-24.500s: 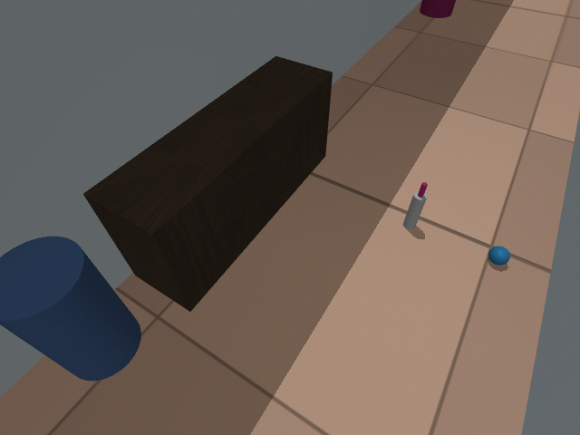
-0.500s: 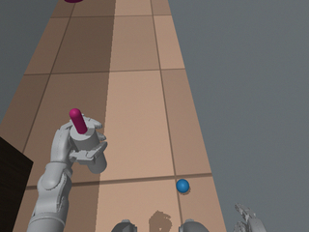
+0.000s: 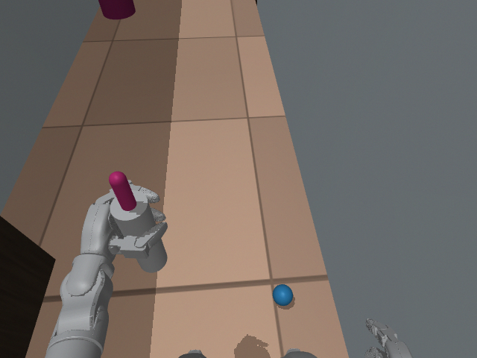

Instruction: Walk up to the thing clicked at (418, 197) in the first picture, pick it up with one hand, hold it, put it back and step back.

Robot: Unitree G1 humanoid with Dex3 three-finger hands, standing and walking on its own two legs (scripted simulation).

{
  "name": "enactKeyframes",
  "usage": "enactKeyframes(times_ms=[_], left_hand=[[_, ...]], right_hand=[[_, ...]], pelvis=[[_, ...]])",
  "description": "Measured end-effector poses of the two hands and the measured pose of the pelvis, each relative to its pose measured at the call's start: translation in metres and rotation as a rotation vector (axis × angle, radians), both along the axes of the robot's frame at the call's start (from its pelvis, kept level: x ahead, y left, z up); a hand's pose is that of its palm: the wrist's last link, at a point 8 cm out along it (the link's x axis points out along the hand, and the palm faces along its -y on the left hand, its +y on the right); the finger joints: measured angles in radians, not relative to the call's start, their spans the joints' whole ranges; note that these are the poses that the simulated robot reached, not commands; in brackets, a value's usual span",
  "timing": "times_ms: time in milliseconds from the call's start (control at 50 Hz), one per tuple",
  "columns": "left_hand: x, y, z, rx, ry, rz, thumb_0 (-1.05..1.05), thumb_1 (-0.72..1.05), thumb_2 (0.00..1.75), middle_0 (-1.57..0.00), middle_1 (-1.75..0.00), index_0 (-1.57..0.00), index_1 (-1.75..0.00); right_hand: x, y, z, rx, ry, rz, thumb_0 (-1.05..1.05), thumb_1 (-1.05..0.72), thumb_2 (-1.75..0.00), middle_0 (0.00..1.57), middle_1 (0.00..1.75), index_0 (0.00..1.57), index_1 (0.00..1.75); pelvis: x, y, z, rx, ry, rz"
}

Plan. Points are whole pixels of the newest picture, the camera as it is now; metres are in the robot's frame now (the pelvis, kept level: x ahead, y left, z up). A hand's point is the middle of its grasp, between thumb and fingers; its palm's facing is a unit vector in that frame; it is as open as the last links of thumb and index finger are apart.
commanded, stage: hold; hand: left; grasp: from the side
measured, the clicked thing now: (138, 225) +0.33 +0.18 +0.03
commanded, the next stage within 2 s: none
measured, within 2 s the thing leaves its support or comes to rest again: neither
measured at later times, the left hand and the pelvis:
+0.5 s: hand (136, 229) +0.31 +0.17 +0.05, palm faces -0.03 -1.00 -0.01, open 7.3 cm; pelvis -0.01 +0.00 +0.01, yaw +0 degrees
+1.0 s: hand (136, 225) +0.32 +0.17 +0.06, palm faces +0.00 -1.00 +0.01, open 7.3 cm; pelvis -0.01 +0.01 +0.01, yaw +0 degrees
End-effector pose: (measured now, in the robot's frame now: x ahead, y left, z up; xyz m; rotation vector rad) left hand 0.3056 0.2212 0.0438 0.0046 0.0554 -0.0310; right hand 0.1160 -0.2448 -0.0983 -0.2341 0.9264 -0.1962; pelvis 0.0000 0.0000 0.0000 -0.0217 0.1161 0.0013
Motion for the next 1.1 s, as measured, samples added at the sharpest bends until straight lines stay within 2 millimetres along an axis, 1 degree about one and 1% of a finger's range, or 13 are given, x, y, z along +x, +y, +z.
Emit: enactKeyframes(times_ms=[360, 540, 720, 860, 1000, 1100], left_hand=[[-0.009, 0.006, 0.008, -0.001, -0.004, 0.012, 0.02, -0.03, 1.03, -0.86, -1.04, -0.88, -1.01], [-0.012, 0.004, 0.010, 0.002, -0.011, -0.002, 0.02, -0.03, 1.03, -0.86, -1.04, -0.88, -1.02], [-0.009, 0.008, 0.009, -0.004, -0.010, 0.021, 0.02, -0.03, 1.03, -0.86, -1.04, -0.88, -1.02], [-0.011, 0.005, 0.012, 0.011, -0.013, -0.007, 0.02, -0.03, 1.03, -0.86, -1.04, -0.88, -1.02], [-0.009, 0.004, 0.012, -0.009, -0.015, 0.027, 0.02, -0.03, 1.03, -0.86, -1.04, -0.88, -1.02], [-0.012, 0.001, 0.013, 0.015, -0.012, -0.001, 0.02, -0.03, 1.03, -0.86, -1.04, -0.88, -1.02]], right_hand=[[0.001, 0.006, 0.009, 0.008, -0.027, 0.014, 0.01, -0.90, -0.89, 0.20, 0.30, 0.20, 0.30], [0.001, 0.009, 0.010, 0.010, -0.033, 0.018, 0.01, -0.90, -0.89, 0.20, 0.30, 0.20, 0.30], [0.001, 0.012, 0.011, 0.012, -0.034, 0.021, 0.01, -0.89, -0.89, 0.20, 0.30, 0.20, 0.30], [-0.001, 0.012, 0.012, 0.014, -0.034, 0.019, 0.01, -0.89, -0.89, 0.20, 0.30, 0.20, 0.30], [-0.004, 0.012, 0.011, 0.020, -0.030, 0.020, 0.01, -0.89, -0.89, 0.20, 0.30, 0.20, 0.30], [-0.005, 0.010, 0.012, 0.020, -0.033, 0.017, 0.01, -0.89, -0.89, 0.20, 0.30, 0.20, 0.30]], pelvis=[[-0.005, 0.003, 0.006, 0.001, -0.033, 0.000], [-0.005, 0.006, 0.007, -0.001, -0.039, -0.001], [-0.006, 0.006, 0.008, -0.001, -0.041, -0.001], [-0.005, 0.008, 0.009, -0.003, -0.046, -0.002], [-0.007, 0.007, 0.009, 0.000, -0.048, -0.002], [-0.007, 0.006, 0.010, 0.000, -0.051, -0.003]])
